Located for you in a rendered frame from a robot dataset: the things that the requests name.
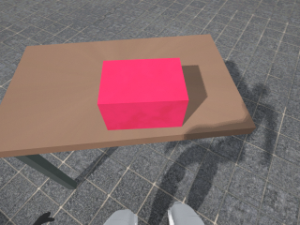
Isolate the table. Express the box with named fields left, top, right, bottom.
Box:
left=0, top=34, right=256, bottom=190

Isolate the robot left hand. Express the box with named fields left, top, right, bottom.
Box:
left=33, top=212, right=55, bottom=225

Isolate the carton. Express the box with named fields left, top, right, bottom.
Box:
left=97, top=57, right=189, bottom=130

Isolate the robot thigh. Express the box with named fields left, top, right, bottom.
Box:
left=168, top=203, right=205, bottom=225
left=103, top=209, right=138, bottom=225

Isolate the robot left thigh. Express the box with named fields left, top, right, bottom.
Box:
left=103, top=209, right=138, bottom=225

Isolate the robot right thigh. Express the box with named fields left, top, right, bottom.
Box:
left=168, top=203, right=205, bottom=225

